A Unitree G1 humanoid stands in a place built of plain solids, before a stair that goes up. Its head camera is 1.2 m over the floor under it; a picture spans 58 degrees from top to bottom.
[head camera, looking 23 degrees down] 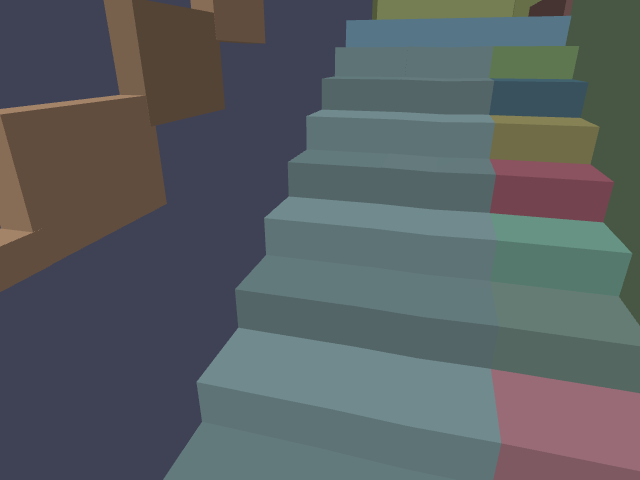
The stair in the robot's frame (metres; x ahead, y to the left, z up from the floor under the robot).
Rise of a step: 0.16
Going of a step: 0.29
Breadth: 1.25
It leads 15 degrees to the right of straight ahead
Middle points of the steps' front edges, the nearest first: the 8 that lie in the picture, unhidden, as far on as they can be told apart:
0.85 -0.24 0.31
1.13 -0.31 0.47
1.41 -0.39 0.62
1.69 -0.46 0.78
1.97 -0.54 0.94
2.25 -0.61 1.09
2.53 -0.69 1.25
2.81 -0.76 1.40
